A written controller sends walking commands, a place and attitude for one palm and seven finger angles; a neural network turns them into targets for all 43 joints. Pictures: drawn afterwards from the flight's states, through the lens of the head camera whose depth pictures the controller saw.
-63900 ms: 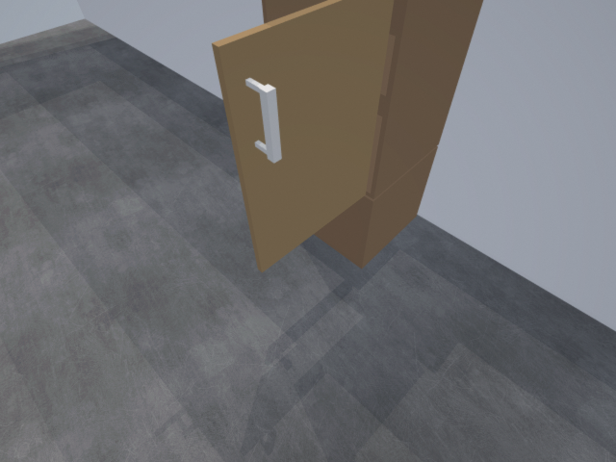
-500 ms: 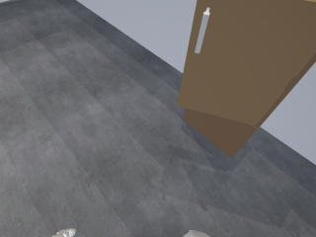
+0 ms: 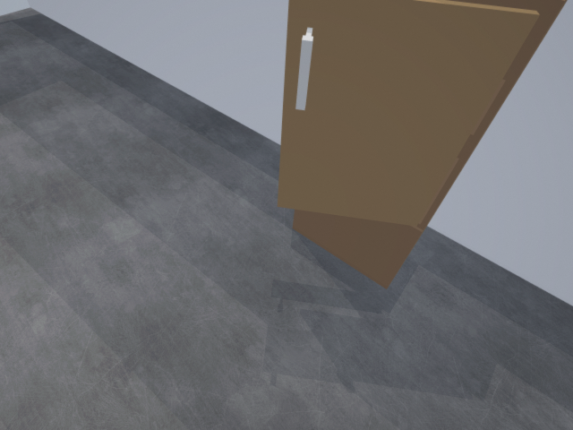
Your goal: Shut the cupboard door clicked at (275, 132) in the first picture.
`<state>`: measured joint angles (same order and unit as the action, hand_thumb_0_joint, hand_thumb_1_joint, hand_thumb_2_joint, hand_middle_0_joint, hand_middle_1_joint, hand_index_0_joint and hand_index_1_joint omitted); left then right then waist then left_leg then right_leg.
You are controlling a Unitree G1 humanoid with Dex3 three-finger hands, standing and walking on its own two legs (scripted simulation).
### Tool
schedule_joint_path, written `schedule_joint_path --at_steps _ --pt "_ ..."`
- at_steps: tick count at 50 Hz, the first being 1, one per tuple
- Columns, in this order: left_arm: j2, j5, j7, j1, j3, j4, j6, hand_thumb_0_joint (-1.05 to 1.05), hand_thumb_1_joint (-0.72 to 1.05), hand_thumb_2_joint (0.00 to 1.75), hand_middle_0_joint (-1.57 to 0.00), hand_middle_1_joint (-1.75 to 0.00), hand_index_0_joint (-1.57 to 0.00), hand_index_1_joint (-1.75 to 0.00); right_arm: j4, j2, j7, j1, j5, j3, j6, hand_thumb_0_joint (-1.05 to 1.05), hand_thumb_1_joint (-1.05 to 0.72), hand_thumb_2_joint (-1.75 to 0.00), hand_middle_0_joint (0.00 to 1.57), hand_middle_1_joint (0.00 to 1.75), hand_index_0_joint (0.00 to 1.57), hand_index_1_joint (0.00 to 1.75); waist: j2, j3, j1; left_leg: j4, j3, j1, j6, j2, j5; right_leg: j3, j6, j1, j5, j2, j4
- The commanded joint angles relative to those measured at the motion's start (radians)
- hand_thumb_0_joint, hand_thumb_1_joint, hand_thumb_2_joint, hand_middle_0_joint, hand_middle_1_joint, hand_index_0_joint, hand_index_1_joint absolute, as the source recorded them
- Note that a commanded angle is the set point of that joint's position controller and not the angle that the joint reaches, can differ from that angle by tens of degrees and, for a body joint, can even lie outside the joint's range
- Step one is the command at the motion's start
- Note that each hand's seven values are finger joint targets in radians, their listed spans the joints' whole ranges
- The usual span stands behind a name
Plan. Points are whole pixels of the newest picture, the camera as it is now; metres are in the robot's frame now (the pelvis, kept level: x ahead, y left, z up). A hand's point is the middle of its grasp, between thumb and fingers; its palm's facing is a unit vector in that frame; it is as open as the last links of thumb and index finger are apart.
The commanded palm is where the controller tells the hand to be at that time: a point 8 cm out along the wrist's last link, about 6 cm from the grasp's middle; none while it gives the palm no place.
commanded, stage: take the last steps up to it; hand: left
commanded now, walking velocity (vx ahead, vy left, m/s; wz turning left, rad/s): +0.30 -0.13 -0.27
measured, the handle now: (304, 70) +0.73 +0.01 +0.12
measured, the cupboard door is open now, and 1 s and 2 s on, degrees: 30 30 30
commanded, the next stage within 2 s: come to a stop and stand still in 0.78 s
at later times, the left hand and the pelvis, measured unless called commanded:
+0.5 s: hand (224, 381) +0.22 +0.11 -0.16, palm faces -0.20 -0.96 -0.21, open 7.4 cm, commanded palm none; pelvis +0.09 -0.06 +0.00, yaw -9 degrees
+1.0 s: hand (264, 387) +0.22 +0.04 -0.18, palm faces -0.05 -0.99 -0.13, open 7.4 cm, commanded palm none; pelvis +0.24 -0.11 +0.00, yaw -7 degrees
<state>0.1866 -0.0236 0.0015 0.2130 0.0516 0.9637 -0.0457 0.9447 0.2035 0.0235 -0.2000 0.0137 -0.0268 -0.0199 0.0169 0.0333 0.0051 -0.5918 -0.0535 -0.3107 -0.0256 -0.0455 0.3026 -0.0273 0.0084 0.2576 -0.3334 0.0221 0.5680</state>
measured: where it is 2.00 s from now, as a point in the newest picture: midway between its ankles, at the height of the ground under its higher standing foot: outside the picture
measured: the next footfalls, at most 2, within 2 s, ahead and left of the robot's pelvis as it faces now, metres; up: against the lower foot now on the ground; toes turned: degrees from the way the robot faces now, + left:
right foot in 0.50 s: +0.15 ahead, -0.20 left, +0.00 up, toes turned -14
left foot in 0.90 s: +0.33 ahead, -0.04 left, +0.00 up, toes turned +1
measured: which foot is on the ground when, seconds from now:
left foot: down 0.00-0.50, up 0.52-0.88, down 0.90-1.00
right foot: down 0.00-0.00, up 0.02-0.48, down 0.50-0.90, up 0.92-1.00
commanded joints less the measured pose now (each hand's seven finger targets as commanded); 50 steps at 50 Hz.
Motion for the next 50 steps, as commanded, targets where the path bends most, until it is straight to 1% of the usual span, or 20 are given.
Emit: schedule_joint_path --at_steps 1,6,14,20,22,23,24,25,26,27,32,36,40,42,43,44,45,46,48,50 --pt "0.103 0.01 0.007 0.017 0.028 -0.087 0.013 0.0 0.9 0.9 -0.2 -0.3 -0.2 -0.3 -0.038 0.243 0.017 -0.15 0.026 -0.045 0.017 0.0 -0.9 -0.9 0.2 0.3 0.2 0.3 -0.257 -0.086 0.046 0.328 0.399 0.155 0.181 -0.394 -0.144 -0.012 -0.013 0.188 -0.284 0.002 0.386" --pt "0.108 -0.011 -0.037 -0.024 0.042 -0.058 0.016 0.0 0.9 0.9 -0.2 -0.3 -0.2 -0.3 -0.033 0.163 0.026 -0.134 0.026 -0.029 0.048 0.0 -0.9 -0.9 0.2 0.3 0.2 0.3 -0.167 0.007 0.031 0.373 0.214 0.2 0.116 -0.281 -0.082 -0.011 0.01 0.362 -0.041 -0.053 0.578" --pt "0.07 -0.01 -0.054 -0.094 0.027 -0.066 0.017 0.0 0.9 0.9 -0.2 -0.3 -0.2 -0.3 0.043 0.159 0.022 -0.258 0.025 -0.046 0.067 0.0 -0.9 -0.9 0.2 0.3 0.2 0.3 -0.153 0.023 0.061 0.395 0.099 0.298 0.145 -0.308 -0.148 0.031 0.023 0.407 0.061 -0.098 0.41" --pt "0.07 -0.004 -0.057 -0.117 0.017 -0.053 0.037 0.0 0.9 0.9 -0.2 -0.3 -0.2 -0.3 0.075 0.176 0.005 -0.227 0.03 -0.057 0.059 0.0 -0.9 -0.9 0.2 0.3 0.2 0.3 -0.181 0.05 0.046 0.349 0.048 0.173 0.136 -0.298 -0.108 0.108 -0.001 0.161 0.022 -0.076 0.087" --pt "0.082 -0.003 -0.053 -0.005 0.027 -0.007 0.047 0.0 0.9 0.9 -0.2 -0.3 -0.2 -0.3 0.077 0.182 0.001 -0.191 0.026 -0.057 0.055 0.0 -0.9 -0.9 0.2 0.3 0.2 0.3 -0.14 0.015 -0.015 0.255 -0.002 0.108 0.1 -0.259 -0.099 0.149 -0.013 -0.025 0.118 -0.04 -0.039" --pt "0.119 -0.005 -0.046 0.104 0.034 0.034 0.059 0.0 0.9 0.9 -0.2 -0.3 -0.2 -0.3 0.083 0.163 -0.005 -0.189 0.017 -0.053 0.054 0.0 -0.9 -0.9 0.2 0.3 0.2 0.3 -0.06 -0.035 -0.063 0.111 -0.059 0.046 0.068 -0.196 -0.128 0.132 -0.029 -0.194 0.134 -0.032 -0.111" --pt "0.199 -0.009 -0.032 0.234 0.052 0.078 0.074 0.0 0.9 0.9 -0.2 -0.3 -0.2 -0.3 0.07 0.113 -0.016 -0.181 0.005 -0.041 0.058 0.0 -0.9 -0.9 0.2 0.3 0.2 0.3 0.127 -0.102 -0.121 -0.125 -0.149 -0.135 0.031 -0.108 -0.025 -0.049 -0.084 -0.399 -0.019 -0.189 -0.188" --pt "0.275 -0.002 -0.013 0.307 0.064 0.109 0.081 0.0 0.9 0.9 -0.2 -0.3 -0.2 -0.3 0.028 0.041 -0.02 -0.142 -0.002 -0.021 0.053 0.0 -0.9 -0.9 0.2 0.3 0.2 0.3 0.36 -0.092 -0.136 -0.392 -0.128 -0.311 0.016 0.004 0.347 -0.368 -0.164 -0.418 -0.084 -0.388 -0.328" --pt "0.264 0.009 -0.002 0.262 0.056 0.096 0.075 0.0 0.9 0.9 -0.2 -0.3 -0.2 -0.3 0.021 0.077 -0.019 -0.103 0.001 -0.03 0.043 0.0 -0.9 -0.9 0.2 0.3 0.2 0.3 0.235 -0.031 -0.123 -0.513 -0.011 -0.329 0.036 -0.034 0.311 -0.381 -0.189 -0.287 -0.169 -0.41 -0.404" --pt "0.225 0.006 0.002 0.173 0.049 0.077 0.08 0.0 0.9 0.9 -0.2 -0.3 -0.2 -0.3 0.037 0.067 -0.019 -0.105 0.002 -0.035 0.041 0.0 -0.9 -0.9 0.2 0.3 0.2 0.3 0.233 0.019 -0.078 -0.567 0.023 -0.344 0.041 -0.064 0.196 -0.344 -0.178 -0.207 -0.193 -0.372 -0.419" --pt "0.075 0.007 0.009 0.041 0.001 0.057 0.107 0.0 0.9 0.9 -0.2 -0.3 -0.2 -0.3 0.094 0.018 -0.022 -0.185 0.017 -0.026 0.03 0.0 -0.9 -0.9 0.2 0.3 0.2 0.3 0.068 0.008 0.036 -0.47 0.008 -0.216 0.007 -0.084 0.013 -0.011 -0.174 -0.097 0.287 -0.267 -0.374" --pt "0.075 0.001 0.015 0.101 -0.002 0.09 0.121 0.0 0.9 0.9 -0.2 -0.3 -0.2 -0.3 0.059 -0.007 -0.026 -0.112 0.013 -0.019 0.032 0.0 -0.9 -0.9 0.2 0.3 0.2 0.3 0.037 0.005 0.019 -0.279 -0.015 -0.227 0.001 -0.068 0.006 -0.005 -0.216 -0.17 0.493 -0.283 -0.348" --pt "0.089 -0.002 0.017 0.124 -0.004 0.119 0.117 0.0 0.9 0.9 -0.2 -0.3 -0.2 -0.3 0.042 -0.008 -0.029 -0.045 0.01 -0.012 0.047 0.0 -0.9 -0.9 0.2 0.3 0.2 0.3 0.077 0.019 0.006 -0.075 -0.049 -0.14 0.015 -0.032 -0.021 -0.009 -0.202 -0.199 0.56 -0.276 -0.293" --pt "0.093 0.008 0.019 0.108 -0.004 0.127 0.114 0.0 0.9 0.9 -0.2 -0.3 -0.2 -0.3 0.062 0.008 -0.022 -0.104 0.011 -0.01 0.057 0.0 -0.9 -0.9 0.2 0.3 0.2 0.3 0.063 -0.003 0.044 0.054 -0.063 0.003 0.027 0.002 -0.132 0.027 -0.166 -0.179 0.608 -0.235 -0.192" --pt "0.085 0.013 0.019 0.112 -0.005 0.128 0.111 0.0 0.9 0.9 -0.2 -0.3 -0.2 -0.3 0.09 0.035 -0.019 -0.173 0.013 -0.014 0.067 0.0 -0.9 -0.9 0.2 0.3 0.2 0.3 0.018 -0.048 0.067 0.117 -0.042 0.141 0.037 0.003 -0.269 0.056 -0.132 -0.137 0.597 -0.195 -0.073" --pt "0.055 0.017 0.021 0.15 -0.011 0.124 0.107 0.0 0.9 0.9 -0.2 -0.3 -0.2 -0.3 0.109 0.097 -0.009 -0.25 0.021 -0.022 0.076 0.0 -0.9 -0.9 0.2 0.3 0.2 0.3 -0.092 -0.109 0.081 0.137 0.116 0.312 0.097 -0.12 -0.476 0.101 -0.079 -0.011 0.419 -0.12 0.095" --pt "0.011 0.024 0.023 0.182 -0.026 0.108 0.1 0.0 0.9 0.9 -0.2 -0.3 -0.2 -0.3 0.117 0.172 0.001 -0.297 0.018 -0.033 0.072 0.0 -0.9 -0.9 0.2 0.3 0.2 0.3 -0.283 -0.142 0.077 0.157 0.327 0.405 0.213 -0.326 -0.783 0.151 -0.033 0.13 -0.087 -0.028 0.29" --pt "0.031 0.022 0.032 0.157 -0.029 0.099 0.089 0.0 0.9 0.9 -0.2 -0.3 -0.2 -0.3 0.109 0.153 0.014 -0.247 0.013 -0.02 0.056 0.0 -0.9 -0.9 0.2 0.3 0.2 0.3 -0.212 -0.106 0.057 0.211 0.333 0.313 0.271 -0.37 -0.846 0.07 -0.031 0.122 -0.324 -0.034 0.368" --pt "0.014 0.015 0.038 0.144 -0.03 0.117 0.056 0.0 0.9 0.9 -0.2 -0.3 -0.2 -0.3 0.072 0.091 0.032 -0.082 0.004 0.008 0.05 0.0 -0.9 -0.9 0.2 0.3 0.2 0.3 -0.18 -0.002 0.004 0.268 0.246 0.099 0.233 -0.313 -0.765 0.015 -0.005 0.049 -0.258 -0.094 0.291" --pt "0.02 0.013 0.035 0.157 -0.028 0.129 0.038 0.0 0.9 0.9 -0.2 -0.3 -0.2 -0.3 0.07 0.08 0.036 -0.017 0.0 0.01 0.038 0.0 -0.9 -0.9 0.2 0.3 0.2 0.3 -0.147 0.046 -0.02 0.261 0.184 0.079 0.207 -0.268 -0.764 0.021 0.005 0.026 -0.181 -0.099 0.163"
